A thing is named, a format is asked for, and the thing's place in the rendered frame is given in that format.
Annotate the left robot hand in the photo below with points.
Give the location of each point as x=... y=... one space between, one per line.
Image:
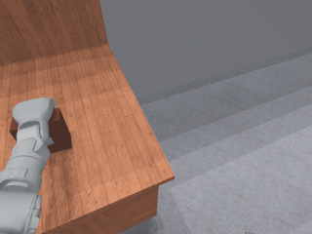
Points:
x=40 y=108

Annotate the robot left forearm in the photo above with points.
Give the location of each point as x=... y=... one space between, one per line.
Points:
x=23 y=172

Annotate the robot left upper arm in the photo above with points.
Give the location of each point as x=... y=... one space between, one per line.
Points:
x=19 y=212

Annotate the sponge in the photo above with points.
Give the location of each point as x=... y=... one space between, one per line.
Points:
x=58 y=131

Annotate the table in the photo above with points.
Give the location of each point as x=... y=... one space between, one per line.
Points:
x=109 y=180

